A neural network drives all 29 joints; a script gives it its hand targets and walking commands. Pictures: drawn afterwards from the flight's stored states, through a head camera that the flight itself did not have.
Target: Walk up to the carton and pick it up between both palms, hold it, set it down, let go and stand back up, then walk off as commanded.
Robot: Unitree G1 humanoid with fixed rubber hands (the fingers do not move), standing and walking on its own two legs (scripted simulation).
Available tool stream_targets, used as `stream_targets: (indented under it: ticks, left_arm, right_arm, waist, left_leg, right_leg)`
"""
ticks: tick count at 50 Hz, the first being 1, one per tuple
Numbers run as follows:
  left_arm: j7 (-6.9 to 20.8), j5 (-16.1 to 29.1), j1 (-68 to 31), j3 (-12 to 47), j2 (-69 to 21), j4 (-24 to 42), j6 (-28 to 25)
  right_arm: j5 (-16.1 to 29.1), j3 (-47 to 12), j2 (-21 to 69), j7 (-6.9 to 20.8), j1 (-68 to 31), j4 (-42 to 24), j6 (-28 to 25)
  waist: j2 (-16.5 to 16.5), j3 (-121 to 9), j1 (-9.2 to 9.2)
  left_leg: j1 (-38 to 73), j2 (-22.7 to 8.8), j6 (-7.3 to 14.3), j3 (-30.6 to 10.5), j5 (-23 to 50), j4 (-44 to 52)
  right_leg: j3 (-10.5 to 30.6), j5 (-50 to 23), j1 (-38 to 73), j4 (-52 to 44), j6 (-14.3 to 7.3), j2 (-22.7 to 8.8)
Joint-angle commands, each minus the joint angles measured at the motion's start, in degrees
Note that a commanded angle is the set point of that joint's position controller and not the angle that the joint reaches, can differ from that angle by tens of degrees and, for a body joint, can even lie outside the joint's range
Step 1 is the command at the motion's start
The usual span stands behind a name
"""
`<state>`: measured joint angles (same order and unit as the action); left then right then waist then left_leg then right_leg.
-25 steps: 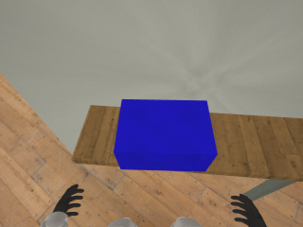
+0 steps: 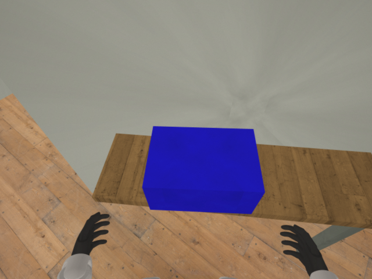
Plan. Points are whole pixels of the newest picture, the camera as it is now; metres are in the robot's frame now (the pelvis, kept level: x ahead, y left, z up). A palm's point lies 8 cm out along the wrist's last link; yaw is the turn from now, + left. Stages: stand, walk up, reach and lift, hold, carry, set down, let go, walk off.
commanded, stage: reach and lift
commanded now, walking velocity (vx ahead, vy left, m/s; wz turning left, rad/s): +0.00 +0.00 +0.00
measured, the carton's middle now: (201, 169) +0.42 -0.03 -0.10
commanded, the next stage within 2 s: none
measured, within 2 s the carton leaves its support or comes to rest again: neither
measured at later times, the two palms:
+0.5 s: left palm (89, 226) +0.23 +0.23 -0.03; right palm (309, 242) +0.22 -0.25 -0.06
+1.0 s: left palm (96, 213) +0.26 +0.22 -0.02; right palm (300, 213) +0.27 -0.24 -0.04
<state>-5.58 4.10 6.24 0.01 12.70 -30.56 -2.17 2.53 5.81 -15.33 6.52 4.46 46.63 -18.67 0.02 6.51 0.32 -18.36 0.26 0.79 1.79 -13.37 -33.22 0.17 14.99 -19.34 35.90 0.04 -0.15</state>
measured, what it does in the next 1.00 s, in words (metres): stands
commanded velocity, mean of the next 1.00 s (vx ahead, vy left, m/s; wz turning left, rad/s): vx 0.00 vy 0.00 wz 0.00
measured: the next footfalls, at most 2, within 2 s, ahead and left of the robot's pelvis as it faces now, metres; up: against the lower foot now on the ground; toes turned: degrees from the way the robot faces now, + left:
none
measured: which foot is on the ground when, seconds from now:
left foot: down 0.00-1.00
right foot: down 0.00-1.00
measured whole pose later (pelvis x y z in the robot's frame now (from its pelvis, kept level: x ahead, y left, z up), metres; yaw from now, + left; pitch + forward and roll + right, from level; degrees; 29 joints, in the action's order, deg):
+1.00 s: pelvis +0.05 +0.00 +0.01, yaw +0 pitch +3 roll +1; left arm -5.2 10.3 6.2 1.6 10.9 -32.4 -26.3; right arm 17.6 -0.3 -15.3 8.3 -0.8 46.2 -32.8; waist 0.0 3.5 0.0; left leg -18.4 0.3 -0.1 1.8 -15.1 -30.0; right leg 0.2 17.1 -19.7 33.4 -1.0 -0.1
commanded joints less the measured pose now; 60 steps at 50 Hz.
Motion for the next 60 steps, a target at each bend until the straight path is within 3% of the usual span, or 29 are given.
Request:
stream_targets:
  ticks: [1,4,5,7,11,15,20,24,30,32,34,40,43,44,45,46,50,51,53,55,56,57,60]
  left_arm:
    - [-1.12,7.19,-5.41,0.91,5.77,1.75,-7.13]
    - [-0.57,8.43,-3.34,0.64,6.07,0.67,-9.55]
    - [-0.88,8.33,-4.08,0.61,6.12,2.43,-10.62]
    - [-1.11,9.31,-3.1,2.18,5.34,2.4,-12.57]
    - [-0.19,11.02,-1.87,1.67,6.57,1.13,-16.63]
    - [1.18,11.47,0.55,1.54,6.86,0.02,-20.65]
    - [1.86,10.91,0.15,2.53,5.82,0.54,-25.06]
    - [2.22,11.41,1.39,4.58,3.98,2.31,-28.55]
    - [1.96,11.46,0.96,5.64,2.59,2.69,-30.93]
    - [1.73,11.38,-1.2,6.11,2.06,3.2,-31.48]
    - [1.65,11.55,-1.53,6.63,2.07,1.45,-30.63]
    - [0.0,12.52,-9.63,6.92,2.56,3.92,-29.54]
    - [-0.68,12.27,-10.93,5.28,3.27,4.11,-28.2]
    - [-0.37,12.59,-10.58,5.51,3.25,3.24,-27.8]
    - [-0.41,12.01,-11.36,5.12,2.92,2.81,-27.39]
    - [-0.31,11.93,-10.52,5.03,3.03,3.96,-27.13]
    - [-0.9,11.77,-11.96,4.43,3.46,8.5,-26.57]
    - [-0.7,11.98,-12.23,5.13,3.33,7.67,-26.33]
    - [-0.88,11.36,-11.18,4.24,3.7,10.09,-25.9]
    - [-0.49,11.7,-10.53,3.4,3.71,10.46,-25.56]
    - [-0.37,10.89,-10.92,3.54,3.28,10.48,-25.21]
    - [0.13,10.72,-9.54,3.82,2.21,7.59,-24.71]
    - [-0.03,10.11,-13.07,2.73,2.99,9.74,-24.37]
  right_arm:
    - [2.75,2.08,-8.51,0.04,-4.43,-9.36,-4.26]
    - [4.61,1.04,-9.05,-0.26,-3.62,-9.22,-5.53]
    - [4.86,1.33,-8.74,0.01,-3.78,-9.93,-6.25]
    - [5.57,1.66,-8.68,0.05,-3.72,-9.09,-7.46]
    - [7.79,-0.84,-8.48,-0.34,-4.6,-11.44,-10.53]
    - [9.09,-2.05,-8.06,-1.18,-3.3,-11.14,-13.69]
    - [11.54,-3.4,-8.23,-0.9,-3.74,-9.48,-17.58]
    - [13.09,-3.77,-8.48,-0.46,-3.72,-10.64,-20.17]
    - [15.66,-4.73,-10.77,1.2,-4.93,-9.39,-21.87]
    - [16.41,-4.45,-10.75,1.68,-7.03,-10.04,-22.27]
    - [15.95,-4.11,-11.62,1.44,-7.16,-7.44,-21.56]
    - [15.62,-2.55,-13.16,2.2,-13.17,-10.22,-19.44]
    - [16.12,-3.83,-13.92,2.17,-14.46,-11.05,-17.89]
    - [15.19,-3.09,-13.66,1.8,-13.79,-9.48,-17.15]
    - [15.09,-3.23,-14.13,1.64,-15.19,-9.42,-17.05]
    - [15.44,-3.29,-14.3,1.63,-14.28,-8.53,-16.73]
    - [15.82,-2.76,-16.06,1.27,-17.69,-10.07,-16.62]
    - [15.95,-2.76,-16.32,1.55,-17.13,-6.92,-16.17]
    - [17.44,-4.15,-17.25,1.66,-17.03,-7.95,-15.88]
    - [18.11,-4.31,-17.75,1.04,-16.75,-8.47,-15.76]
    - [18.13,-4.47,-18.01,1.07,-16.51,-6.63,-15.61]
    - [18.0,-5.26,-18.39,1.43,-16.49,-4.09,-15.41]
    - [18.48,-5.34,-19.73,1.66,-20.37,-3.15,-15.03]
  waist:
    - [-4.44,-17.01,0.91]
    - [-6.33,-17.37,0.37]
    - [-5.02,-19.53,1.11]
    - [-4.14,-20.3,0.57]
    - [-6.48,-21.77,1.72]
    - [-8.53,-23.19,0.89]
    - [-5.18,-23.25,0.66]
    - [-5.09,-25.36,0.25]
    - [-3.82,-24.07,0.13]
    - [-2.23,-25.1,0.07]
    - [-3.78,-23.56,-0.26]
    - [-2.21,-24.64,-0.39]
    - [-2.02,-26.49,0.54]
    - [-2.82,-26.04,-0.64]
    - [-2.63,-24.37,-0.14]
    - [-3.3,-25.42,-0.7]
    - [-1.5,-29.5,0.24]
    - [-1.58,-29.02,-0.96]
    - [-0.41,-29.83,-0.2]
    - [-0.96,-30.77,-0.34]
    - [0.09,-30.92,-0.44]
    - [-0.91,-27.51,-1.14]
    - [0.35,-28.15,-0.7]
  left_leg:
    - [6.48,-2.9,-0.34,-0.28,-9.6,12.82]
    - [7.13,-2.11,-0.13,0.73,-6.09,11.69]
    - [7.81,-2.18,-0.59,-0.05,-5.43,11.71]
    - [9.55,-2.48,-1.34,-0.44,-3.23,11.46]
    - [9.93,-1.19,-1.32,-0.56,1.95,9.29]
    - [12.53,-0.41,-1.52,-0.79,6.69,7.25]
    - [12.81,0.14,-2.29,-1.49,9.42,6.37]
    - [13.85,-0.35,-3.18,-2.44,14.56,5.49]
    - [13.17,-0.85,-3.39,-2.76,13.07,5.49]
    - [11.56,-1.18,-3.56,-3.1,10.82,5.62]
    - [11.41,-1.66,-3.37,-3.26,9.75,6.14]
    - [7.98,-2.04,-3.21,-3.47,1.32,7.91]
    - [6.97,-1.49,-3.09,-2.41,2.93,6.91]
    - [7.57,-1.5,-3.12,-2.49,2.68,6.63]
    - [6.45,-1.32,-3.14,-2.09,3.04,6.6]
    - [7.96,-1.74,-3.47,-2.64,5.13,6.49]
    - [9.45,-1.43,-4.36,-2.56,13.55,5.17]
    - [9.99,-1.66,-4.57,-2.94,14.99,5.26]
    - [11.17,-1.49,-4.99,-2.8,18.76,4.82]
    - [11.93,-1.43,-5.47,-2.78,23.51,4.47]
    - [13.23,-1.49,-5.77,-3.0,25.64,4.2]
    - [12.93,-1.59,-5.69,-3.43,27.14,3.95]
    - [13.64,-1.69,-6.46,-3.69,29.66,3.61]
  right_leg:
    - [0.0,3.32,4.1,-10.81,-0.33,0.46]
    - [0.23,1.82,5.21,-11.21,-0.13,0.57]
    - [-0.2,0.75,5.07,-10.61,-0.55,0.93]
    - [-0.51,-1.34,4.4,-10.63,-0.83,1.04]
    - [0.34,-2.74,4.56,-10.88,-0.51,0.59]
    - [1.05,-6.82,4.59,-10.83,-0.34,0.59]
    - [0.7,-7.64,4.26,-10.53,-0.6,0.64]
    - [0.18,-9.9,3.22,-10.15,-0.92,1.39]
    - [-0.45,-7.15,0.84,-10.7,-1.5,1.73]
    - [-0.6,-5.24,-0.15,-10.25,-1.66,1.94]
    - [-0.9,-5.74,0.26,-10.21,-1.65,2.23]
    - [-0.11,-0.48,-1.59,-10.34,-1.78,1.85]
    - [0.33,-2.0,-1.14,-10.22,-1.89,1.85]
    - [0.28,-2.45,-1.71,-10.26,-1.62,1.79]
    - [0.63,-3.01,-1.41,-10.13,-1.58,1.71]
    - [0.68,-4.67,-1.02,-10.42,-1.7,1.79]
    - [0.24,-11.87,0.51,-9.63,-1.45,2.75]
    - [0.29,-13.53,0.55,-9.89,-1.47,2.77]
    - [0.12,-15.96,2.28,-9.92,-1.28,3.11]
    - [0.34,-19.65,4.14,-10.04,-1.1,3.37]
    - [0.75,-21.1,3.81,-10.28,-0.98,3.32]
    - [0.46,-21.64,3.19,-10.22,-0.92,3.48]
    - [0.24,-22.55,2.82,-10.23,-0.82,3.56]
